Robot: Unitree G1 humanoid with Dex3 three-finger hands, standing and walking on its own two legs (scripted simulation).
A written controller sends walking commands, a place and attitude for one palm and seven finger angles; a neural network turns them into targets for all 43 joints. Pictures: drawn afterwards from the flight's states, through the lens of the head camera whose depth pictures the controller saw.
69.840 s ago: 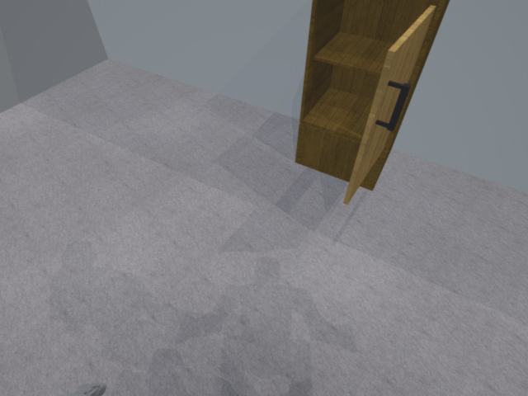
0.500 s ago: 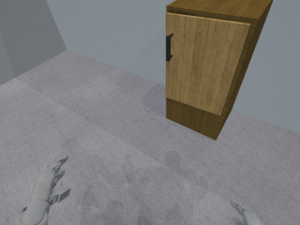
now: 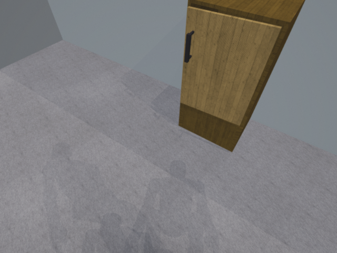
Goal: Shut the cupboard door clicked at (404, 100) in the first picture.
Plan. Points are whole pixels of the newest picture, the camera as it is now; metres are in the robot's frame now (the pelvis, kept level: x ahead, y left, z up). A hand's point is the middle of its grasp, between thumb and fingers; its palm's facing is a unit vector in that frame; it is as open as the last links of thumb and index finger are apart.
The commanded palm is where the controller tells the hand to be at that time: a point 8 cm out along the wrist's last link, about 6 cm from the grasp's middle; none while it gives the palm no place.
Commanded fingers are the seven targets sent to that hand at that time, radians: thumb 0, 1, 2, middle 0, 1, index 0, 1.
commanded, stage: let the arm hang, fingers relaxed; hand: left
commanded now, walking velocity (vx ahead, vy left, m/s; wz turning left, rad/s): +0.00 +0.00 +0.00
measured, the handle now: (189, 46) +1.05 -0.04 -0.05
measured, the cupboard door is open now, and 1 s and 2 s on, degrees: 3 3 3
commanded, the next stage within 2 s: look to check the result in 0.46 s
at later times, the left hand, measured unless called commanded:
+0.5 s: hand out of the picture -0.02 +0.15 -0.18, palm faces +0.03 -0.99 -0.15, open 7.3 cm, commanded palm none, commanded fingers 0.00 0.90 0.90 -0.20 -0.30 -0.20 -0.30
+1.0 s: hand out of the picture -0.02 +0.15 -0.18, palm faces +0.04 -0.98 -0.18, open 7.4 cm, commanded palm none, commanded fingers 0.00 0.90 0.90 -0.20 -0.30 -0.20 -0.30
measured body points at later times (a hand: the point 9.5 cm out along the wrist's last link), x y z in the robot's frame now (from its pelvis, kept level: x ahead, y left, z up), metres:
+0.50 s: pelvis +0.00 +0.00 +0.00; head +0.00 +0.00 +0.45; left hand -0.02 +0.21 -0.16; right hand -0.03 -0.21 -0.16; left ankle +0.06 +0.10 -0.74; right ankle -0.05 -0.13 -0.74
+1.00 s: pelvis +0.01 -0.01 +0.00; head +0.03 -0.01 +0.45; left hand -0.02 +0.21 -0.16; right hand +0.01 -0.23 -0.16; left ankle +0.06 +0.10 -0.74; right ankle -0.05 -0.13 -0.74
